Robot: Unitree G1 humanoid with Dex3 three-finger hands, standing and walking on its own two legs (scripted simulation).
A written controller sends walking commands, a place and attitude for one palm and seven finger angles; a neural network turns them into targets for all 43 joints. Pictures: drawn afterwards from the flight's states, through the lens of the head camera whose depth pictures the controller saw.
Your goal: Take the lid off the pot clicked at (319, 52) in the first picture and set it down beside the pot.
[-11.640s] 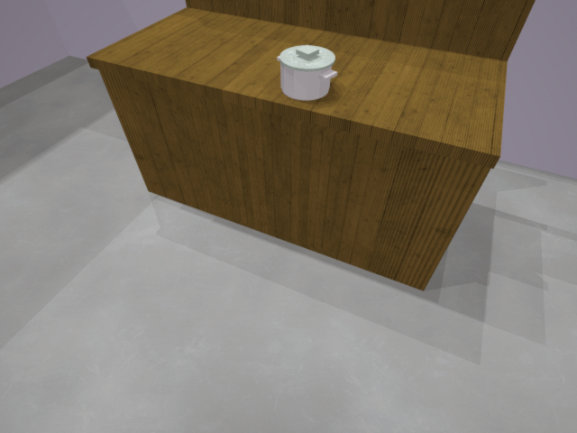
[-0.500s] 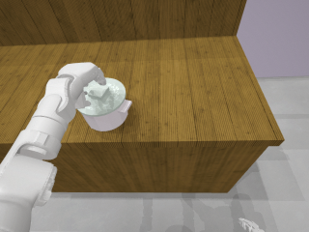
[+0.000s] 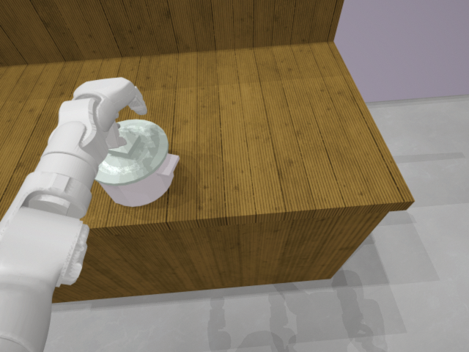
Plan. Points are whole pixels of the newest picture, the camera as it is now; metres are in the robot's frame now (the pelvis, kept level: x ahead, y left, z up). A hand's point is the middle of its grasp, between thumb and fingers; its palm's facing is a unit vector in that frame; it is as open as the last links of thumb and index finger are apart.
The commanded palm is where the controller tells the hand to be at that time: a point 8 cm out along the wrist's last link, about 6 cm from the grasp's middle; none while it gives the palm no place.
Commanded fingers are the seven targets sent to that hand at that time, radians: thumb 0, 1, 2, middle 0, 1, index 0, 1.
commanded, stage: move the open hand above the knob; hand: left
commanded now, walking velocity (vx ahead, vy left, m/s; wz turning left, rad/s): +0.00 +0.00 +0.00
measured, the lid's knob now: (123, 144) +0.50 +0.19 +0.05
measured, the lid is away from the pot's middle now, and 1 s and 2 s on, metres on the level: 0.00 0.00 0.01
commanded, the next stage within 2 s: lower the open fingers around the knob in 0.94 s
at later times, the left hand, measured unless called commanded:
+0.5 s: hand (100, 133) +0.46 +0.19 +0.13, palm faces -0.31 -0.01 -0.95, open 10.2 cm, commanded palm +0.46 +0.19 +0.19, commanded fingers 0.00 -0.29 1.38 -0.82 -0.08 -0.82 -0.08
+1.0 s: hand (108, 127) +0.47 +0.18 +0.13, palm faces -0.32 -0.03 -0.95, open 10.2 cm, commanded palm +0.46 +0.19 +0.19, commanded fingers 0.00 -0.29 1.38 -0.82 -0.08 -0.82 -0.08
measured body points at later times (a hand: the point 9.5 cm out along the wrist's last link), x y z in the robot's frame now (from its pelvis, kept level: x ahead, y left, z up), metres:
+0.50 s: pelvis -0.01 +0.00 +0.00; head +0.04 -0.02 +0.45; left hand +0.47 +0.19 +0.18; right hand +0.09 -0.27 -0.13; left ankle -0.02 +0.09 -0.74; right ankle -0.04 -0.13 -0.74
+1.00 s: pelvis -0.01 +0.00 +0.00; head +0.04 -0.02 +0.45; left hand +0.48 +0.18 +0.18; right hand +0.01 -0.27 -0.14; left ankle -0.02 +0.09 -0.74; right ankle -0.04 -0.13 -0.74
